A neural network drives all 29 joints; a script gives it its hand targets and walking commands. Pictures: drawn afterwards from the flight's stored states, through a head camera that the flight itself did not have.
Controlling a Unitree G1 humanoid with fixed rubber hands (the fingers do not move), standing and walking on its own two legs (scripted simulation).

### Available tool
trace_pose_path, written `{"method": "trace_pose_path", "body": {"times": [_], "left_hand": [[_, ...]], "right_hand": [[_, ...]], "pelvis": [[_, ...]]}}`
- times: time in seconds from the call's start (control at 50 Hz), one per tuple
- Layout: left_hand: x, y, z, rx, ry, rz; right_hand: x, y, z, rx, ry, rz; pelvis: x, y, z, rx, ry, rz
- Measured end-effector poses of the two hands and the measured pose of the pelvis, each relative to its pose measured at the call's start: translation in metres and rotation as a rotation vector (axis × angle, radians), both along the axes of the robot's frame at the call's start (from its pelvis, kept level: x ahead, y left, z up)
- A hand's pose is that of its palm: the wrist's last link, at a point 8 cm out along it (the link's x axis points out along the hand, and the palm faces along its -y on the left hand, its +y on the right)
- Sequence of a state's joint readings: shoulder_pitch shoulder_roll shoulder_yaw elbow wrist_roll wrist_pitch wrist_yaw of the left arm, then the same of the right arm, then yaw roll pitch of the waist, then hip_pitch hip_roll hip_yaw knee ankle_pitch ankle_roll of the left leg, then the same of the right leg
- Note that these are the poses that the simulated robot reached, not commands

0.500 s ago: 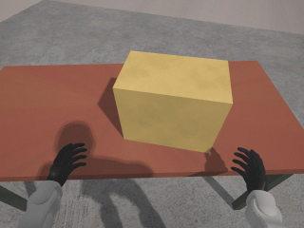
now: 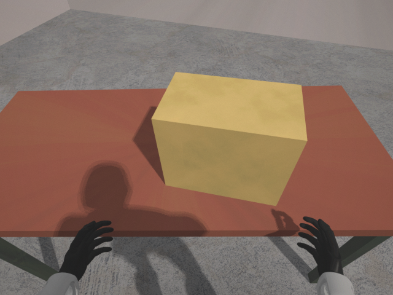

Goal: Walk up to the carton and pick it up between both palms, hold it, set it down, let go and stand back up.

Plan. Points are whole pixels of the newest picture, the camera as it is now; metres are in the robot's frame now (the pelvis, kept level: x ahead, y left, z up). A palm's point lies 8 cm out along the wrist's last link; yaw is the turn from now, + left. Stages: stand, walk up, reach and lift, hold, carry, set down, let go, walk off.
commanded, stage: set down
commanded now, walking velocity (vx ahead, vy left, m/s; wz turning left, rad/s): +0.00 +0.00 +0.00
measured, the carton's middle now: (226, 140) +0.46 -0.03 +0.03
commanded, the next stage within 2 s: let go in 1.64 s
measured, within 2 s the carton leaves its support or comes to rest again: neither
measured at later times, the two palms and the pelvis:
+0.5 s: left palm (93, 280) +0.15 +0.24 -0.05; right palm (329, 283) +0.16 -0.22 -0.05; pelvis +0.00 -0.01 +0.00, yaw +0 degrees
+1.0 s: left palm (111, 289) +0.14 +0.21 -0.07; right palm out of the picture +0.14 -0.24 -0.08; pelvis -0.01 -0.02 +0.00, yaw -1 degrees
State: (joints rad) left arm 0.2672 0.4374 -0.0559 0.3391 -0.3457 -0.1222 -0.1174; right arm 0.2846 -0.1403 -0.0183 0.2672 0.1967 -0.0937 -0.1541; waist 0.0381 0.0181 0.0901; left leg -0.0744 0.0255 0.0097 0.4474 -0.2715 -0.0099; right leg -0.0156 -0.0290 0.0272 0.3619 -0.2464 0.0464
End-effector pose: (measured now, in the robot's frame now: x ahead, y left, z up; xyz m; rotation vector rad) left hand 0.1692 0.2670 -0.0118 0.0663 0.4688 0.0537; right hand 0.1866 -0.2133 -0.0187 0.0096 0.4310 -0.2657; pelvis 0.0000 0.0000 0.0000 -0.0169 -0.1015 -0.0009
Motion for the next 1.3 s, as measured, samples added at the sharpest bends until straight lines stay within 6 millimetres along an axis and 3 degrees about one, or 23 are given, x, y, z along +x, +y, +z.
{"method": "trace_pose_path", "body": {"times": [0.38, 0.84, 1.3], "left_hand": [[-0.014, -0.016, -0.027, 0.037, 0.135, 0.041], [-0.025, -0.053, -0.055, 0.072, 0.314, 0.047], [-0.026, -0.064, -0.071, 0.082, 0.404, 0.052]], "right_hand": [[-0.016, -0.005, -0.027, -0.04, 0.095, 0.079], [-0.04, -0.02, -0.052, -0.075, 0.236, 0.167], [-0.047, -0.028, -0.063, -0.089, 0.291, 0.191]], "pelvis": [[0.004, -0.005, 0.002, 0.004, -0.029, -0.004], [-0.004, -0.017, 0.003, 0.013, -0.011, -0.011], [-0.003, -0.021, 0.002, 0.016, 0.007, -0.02]]}}
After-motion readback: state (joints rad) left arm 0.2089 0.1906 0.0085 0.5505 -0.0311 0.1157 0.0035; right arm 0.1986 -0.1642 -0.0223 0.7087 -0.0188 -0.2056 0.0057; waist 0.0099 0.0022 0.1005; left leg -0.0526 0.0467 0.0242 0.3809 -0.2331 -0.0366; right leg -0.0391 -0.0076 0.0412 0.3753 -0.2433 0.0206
